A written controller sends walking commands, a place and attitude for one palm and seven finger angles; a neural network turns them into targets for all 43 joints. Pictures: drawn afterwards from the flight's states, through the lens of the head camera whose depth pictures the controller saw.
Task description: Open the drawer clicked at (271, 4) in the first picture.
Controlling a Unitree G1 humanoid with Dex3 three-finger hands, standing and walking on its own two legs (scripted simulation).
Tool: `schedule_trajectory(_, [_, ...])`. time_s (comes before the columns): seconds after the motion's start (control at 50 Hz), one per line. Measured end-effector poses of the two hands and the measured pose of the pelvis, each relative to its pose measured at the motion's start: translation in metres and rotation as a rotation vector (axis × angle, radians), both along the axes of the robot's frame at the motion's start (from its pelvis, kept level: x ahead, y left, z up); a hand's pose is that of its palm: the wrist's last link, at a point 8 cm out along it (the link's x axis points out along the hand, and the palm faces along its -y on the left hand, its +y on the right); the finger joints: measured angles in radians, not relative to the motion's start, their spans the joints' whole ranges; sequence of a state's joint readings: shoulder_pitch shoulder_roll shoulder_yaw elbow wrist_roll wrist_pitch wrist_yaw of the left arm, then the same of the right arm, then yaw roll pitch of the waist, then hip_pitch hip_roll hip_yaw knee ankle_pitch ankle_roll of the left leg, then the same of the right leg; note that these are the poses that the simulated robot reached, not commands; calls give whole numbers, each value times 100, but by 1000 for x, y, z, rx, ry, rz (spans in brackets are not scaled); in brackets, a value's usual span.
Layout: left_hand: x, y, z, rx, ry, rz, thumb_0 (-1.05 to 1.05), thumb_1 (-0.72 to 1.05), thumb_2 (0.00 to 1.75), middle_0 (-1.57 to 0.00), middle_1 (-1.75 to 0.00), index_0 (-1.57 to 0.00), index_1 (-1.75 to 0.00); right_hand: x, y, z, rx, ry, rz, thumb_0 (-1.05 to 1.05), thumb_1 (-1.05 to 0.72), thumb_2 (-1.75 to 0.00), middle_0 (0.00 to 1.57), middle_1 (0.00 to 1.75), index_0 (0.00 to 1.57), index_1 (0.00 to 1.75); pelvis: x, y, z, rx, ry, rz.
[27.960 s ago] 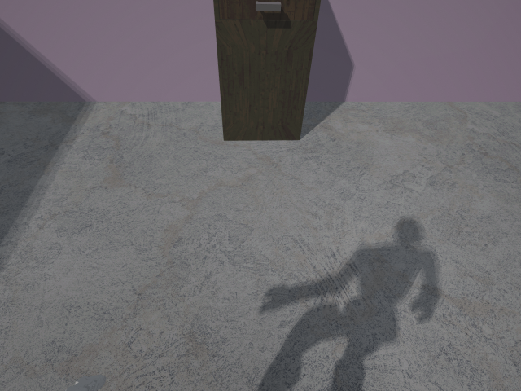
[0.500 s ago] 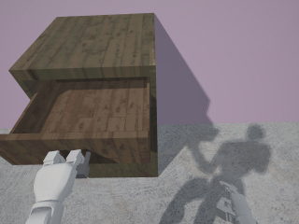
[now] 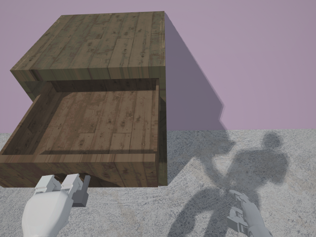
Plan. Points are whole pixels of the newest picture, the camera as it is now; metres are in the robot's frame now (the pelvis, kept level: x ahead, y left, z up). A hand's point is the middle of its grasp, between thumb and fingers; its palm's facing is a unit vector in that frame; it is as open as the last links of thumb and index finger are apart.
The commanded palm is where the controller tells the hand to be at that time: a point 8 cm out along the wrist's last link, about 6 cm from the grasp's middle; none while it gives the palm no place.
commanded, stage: pull the drawer open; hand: left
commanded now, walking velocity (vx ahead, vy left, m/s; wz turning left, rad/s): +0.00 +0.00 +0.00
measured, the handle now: (65, 188) +0.21 +0.25 +0.04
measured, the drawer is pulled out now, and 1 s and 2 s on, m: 0.29 0.30 0.30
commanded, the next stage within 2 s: open the thumb to release the handle in 0.24 s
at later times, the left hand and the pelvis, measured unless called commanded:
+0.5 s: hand (62, 216) +0.16 +0.24 +0.02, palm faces +0.05 -0.07 -1.00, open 6.3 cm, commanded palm +0.13 +0.25 +0.07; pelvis -0.01 +0.00 -0.01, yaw +1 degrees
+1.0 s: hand (62, 216) +0.16 +0.24 +0.02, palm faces +0.02 -0.09 -1.00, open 13.5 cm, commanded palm +0.13 +0.24 +0.07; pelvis -0.02 -0.01 +0.01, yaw +2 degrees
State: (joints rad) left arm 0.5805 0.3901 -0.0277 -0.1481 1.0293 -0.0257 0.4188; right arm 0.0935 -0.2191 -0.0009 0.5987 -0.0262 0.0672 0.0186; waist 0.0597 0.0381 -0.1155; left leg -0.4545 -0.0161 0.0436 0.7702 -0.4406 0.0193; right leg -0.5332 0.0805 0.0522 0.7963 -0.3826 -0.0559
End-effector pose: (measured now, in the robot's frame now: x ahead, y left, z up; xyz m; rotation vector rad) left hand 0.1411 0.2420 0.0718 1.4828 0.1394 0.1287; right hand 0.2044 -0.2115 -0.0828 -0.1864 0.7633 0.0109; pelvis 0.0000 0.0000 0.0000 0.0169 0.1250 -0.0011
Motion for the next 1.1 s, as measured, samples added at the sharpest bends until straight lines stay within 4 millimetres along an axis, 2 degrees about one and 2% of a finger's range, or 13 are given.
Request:
schedule_trajectory(0.1, [-7,-1,1,-1,6,-1,5,63,74,-27,-133,-42,-135,0,-1,1,0,-5,4,2,-91,-90,20,29,20,30,-1,-1,-1,1,0,-3])
schedule_trajectory(0.3, [-8,0,1,-3,5,-11,4,64,72,-28,-133,-42,-135,-6,-12,1,-18,1,-12,2,-91,-90,20,29,20,30,0,-1,-3,0,10,-10])
schedule_trajectory(0.5, [-6,-1,0,18,-50,10,2,58,75,-35,-132,-41,-134,-10,-10,-15,-36,45,-6,2,-91,-90,20,29,20,30,-6,0,-6,-2,15,20])
schedule_trajectory(0.6, [-3,-3,1,11,-60,45,1,43,70,-39,-130,-39,-131,-10,-1,-14,-8,34,-4,2,-91,-90,20,29,20,30,-9,-2,-4,2,-1,25])
schedule_trajectory(0.7, [-2,-4,2,14,-41,56,0,17,59,-40,-127,-37,-128,-7,6,-7,3,10,14,2,-91,-90,20,29,20,30,-13,-6,0,4,-24,27])
schedule_trajectory(0.88, [-4,-3,4,1,-9,38,0,-31,38,-37,-124,-33,-123,-3,2,8,-20,-36,25,2,-91,-90,20,29,20,30,-18,-10,5,3,-49,29])
schedule_trajectory(0.98, [-5,-2,4,-3,-13,24,0,-42,33,-37,-124,-32,-121,-5,-5,9,-44,-28,23,2,-91,-90,20,29,20,30,-20,-10,6,0,-46,34])
schedule_trajectory(1.1, [-4,-3,1,-6,-32,36,0,-47,31,-36,-124,-32,-121,-11,-7,3,-49,-6,18,2,-91,-90,20,29,20,30,-21,-7,4,-2,-34,37])
